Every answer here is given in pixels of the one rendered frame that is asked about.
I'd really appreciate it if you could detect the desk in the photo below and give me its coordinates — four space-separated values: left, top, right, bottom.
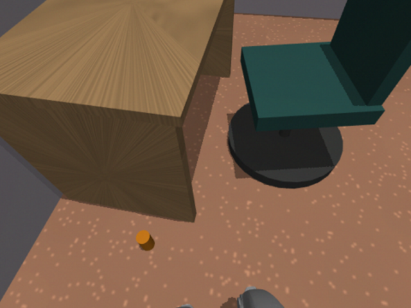
0 0 234 223

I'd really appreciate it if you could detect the can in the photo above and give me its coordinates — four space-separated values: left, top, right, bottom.
136 230 155 251

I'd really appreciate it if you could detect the office chair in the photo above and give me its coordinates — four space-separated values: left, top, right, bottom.
228 0 411 189

